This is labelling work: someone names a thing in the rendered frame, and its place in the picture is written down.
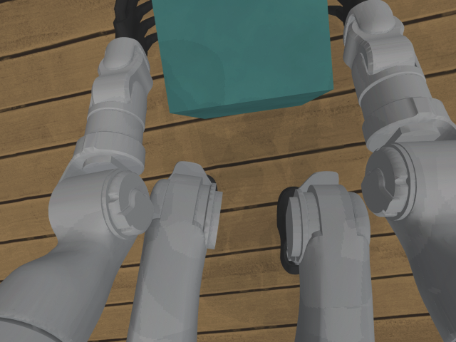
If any left robot forearm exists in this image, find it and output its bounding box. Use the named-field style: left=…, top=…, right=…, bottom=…
left=48, top=37, right=153, bottom=221

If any right robot forearm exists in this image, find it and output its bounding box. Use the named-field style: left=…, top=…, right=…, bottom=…
left=343, top=0, right=456, bottom=152

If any carton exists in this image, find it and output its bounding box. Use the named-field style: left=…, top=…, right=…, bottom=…
left=152, top=0, right=333, bottom=119

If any robot left hand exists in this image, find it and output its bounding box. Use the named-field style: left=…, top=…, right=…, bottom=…
left=113, top=0, right=158, bottom=56

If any right robot upper arm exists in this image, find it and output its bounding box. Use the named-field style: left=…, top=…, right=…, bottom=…
left=361, top=140, right=456, bottom=342

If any right robot foot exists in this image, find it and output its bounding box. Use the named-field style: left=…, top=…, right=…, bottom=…
left=277, top=187, right=299, bottom=274

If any left robot upper arm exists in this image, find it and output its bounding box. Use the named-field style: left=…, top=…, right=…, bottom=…
left=0, top=168, right=154, bottom=342

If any left robot foot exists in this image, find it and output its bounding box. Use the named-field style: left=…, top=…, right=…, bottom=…
left=207, top=175, right=217, bottom=191

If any robot foot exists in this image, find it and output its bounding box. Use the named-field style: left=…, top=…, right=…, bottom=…
left=277, top=187, right=299, bottom=274
left=207, top=175, right=217, bottom=191

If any robot right hand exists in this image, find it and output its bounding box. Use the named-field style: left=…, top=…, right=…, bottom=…
left=328, top=0, right=367, bottom=26

